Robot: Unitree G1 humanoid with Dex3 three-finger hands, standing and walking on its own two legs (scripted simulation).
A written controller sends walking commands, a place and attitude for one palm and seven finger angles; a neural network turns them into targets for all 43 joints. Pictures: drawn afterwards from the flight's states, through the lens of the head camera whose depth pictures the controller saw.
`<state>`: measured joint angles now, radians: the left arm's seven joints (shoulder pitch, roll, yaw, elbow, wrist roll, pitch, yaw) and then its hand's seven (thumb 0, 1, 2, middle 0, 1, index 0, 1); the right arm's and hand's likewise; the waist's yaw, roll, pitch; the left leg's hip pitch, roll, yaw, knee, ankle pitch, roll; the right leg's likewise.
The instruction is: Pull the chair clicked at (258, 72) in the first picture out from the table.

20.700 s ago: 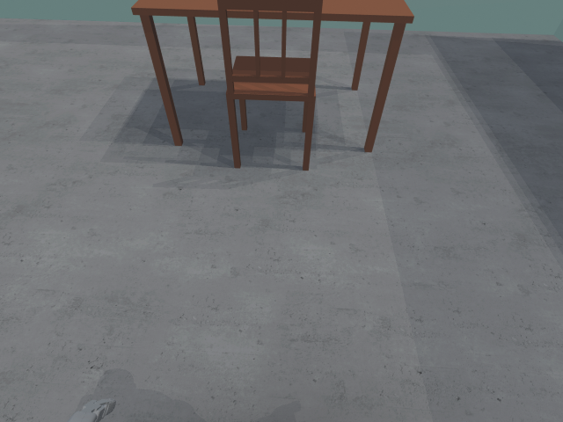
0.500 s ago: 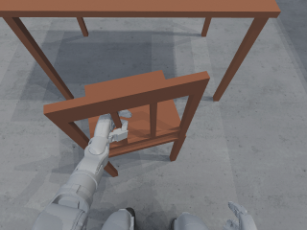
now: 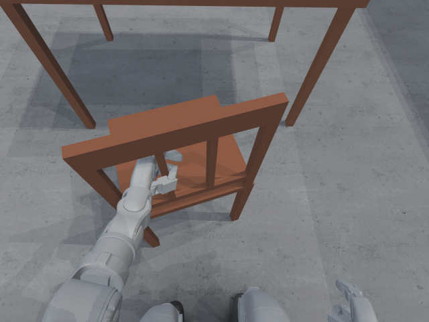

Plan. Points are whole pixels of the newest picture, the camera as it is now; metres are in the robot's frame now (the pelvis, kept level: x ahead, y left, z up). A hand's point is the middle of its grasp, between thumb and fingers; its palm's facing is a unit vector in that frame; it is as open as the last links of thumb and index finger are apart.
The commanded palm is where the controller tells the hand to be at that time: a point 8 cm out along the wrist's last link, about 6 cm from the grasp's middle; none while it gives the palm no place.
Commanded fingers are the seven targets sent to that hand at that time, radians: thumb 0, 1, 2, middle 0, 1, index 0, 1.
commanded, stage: step backward, pulling the chair out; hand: left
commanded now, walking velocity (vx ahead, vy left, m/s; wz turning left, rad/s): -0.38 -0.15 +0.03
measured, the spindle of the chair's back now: (166, 176) +0.41 +0.12 -0.11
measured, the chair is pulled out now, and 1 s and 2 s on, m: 0.41 0.61 0.62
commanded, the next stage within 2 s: stop walking, hand still on the chair in 0.40 s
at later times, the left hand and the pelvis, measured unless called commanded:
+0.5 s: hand (171, 231) +0.27 +0.09 -0.06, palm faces -0.03 -0.99 -0.15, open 5.0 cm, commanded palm +0.25 +0.14 -0.05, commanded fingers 0.00 0.90 0.90 -0.50 -1.45 -0.50 -1.45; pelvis -0.10 -0.01 -0.01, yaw +3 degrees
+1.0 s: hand (161, 283) +0.18 +0.10 -0.05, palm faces -0.01 -0.99 -0.14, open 5.1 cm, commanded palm +0.16 +0.15 -0.05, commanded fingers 0.00 0.90 0.90 -0.50 -1.45 -0.50 -1.45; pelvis -0.14 -0.01 +0.00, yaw +1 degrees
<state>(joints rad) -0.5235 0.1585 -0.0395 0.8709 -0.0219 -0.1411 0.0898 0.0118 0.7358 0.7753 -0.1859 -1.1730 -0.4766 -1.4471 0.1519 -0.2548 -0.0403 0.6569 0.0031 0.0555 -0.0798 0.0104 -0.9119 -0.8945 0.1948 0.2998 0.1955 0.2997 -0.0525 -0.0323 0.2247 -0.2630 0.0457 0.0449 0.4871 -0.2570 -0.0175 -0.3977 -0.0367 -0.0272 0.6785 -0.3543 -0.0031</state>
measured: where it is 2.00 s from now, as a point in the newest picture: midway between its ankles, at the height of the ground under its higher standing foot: outside the picture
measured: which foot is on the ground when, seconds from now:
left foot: down 0.00-0.20, up 0.22-0.48, down 0.50-1.00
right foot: up 0.00-0.12, down 0.14-0.54, up 0.56-0.70, down 0.72-1.00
